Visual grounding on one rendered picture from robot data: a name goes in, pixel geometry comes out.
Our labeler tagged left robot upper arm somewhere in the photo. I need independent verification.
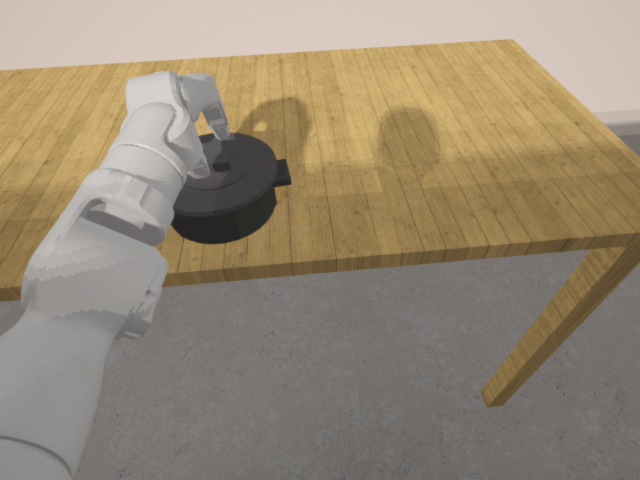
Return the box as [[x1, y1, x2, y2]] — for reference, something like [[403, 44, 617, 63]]
[[0, 217, 168, 480]]

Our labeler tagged left robot hand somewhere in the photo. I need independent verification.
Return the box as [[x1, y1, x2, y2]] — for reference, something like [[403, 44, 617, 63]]
[[181, 72, 230, 179]]

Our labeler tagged left robot forearm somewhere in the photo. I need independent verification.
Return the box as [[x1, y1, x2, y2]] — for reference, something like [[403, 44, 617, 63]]
[[21, 70, 203, 310]]

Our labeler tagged knob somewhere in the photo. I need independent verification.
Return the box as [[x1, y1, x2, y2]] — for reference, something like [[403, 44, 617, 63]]
[[201, 140, 231, 173]]

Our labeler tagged pot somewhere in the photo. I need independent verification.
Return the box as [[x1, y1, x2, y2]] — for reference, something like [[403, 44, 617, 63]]
[[171, 159, 292, 244]]

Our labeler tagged lid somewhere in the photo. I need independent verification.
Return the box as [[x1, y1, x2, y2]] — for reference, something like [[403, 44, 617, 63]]
[[173, 133, 277, 217]]

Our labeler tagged table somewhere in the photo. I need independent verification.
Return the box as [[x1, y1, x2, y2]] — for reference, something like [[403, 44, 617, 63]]
[[0, 39, 640, 407]]

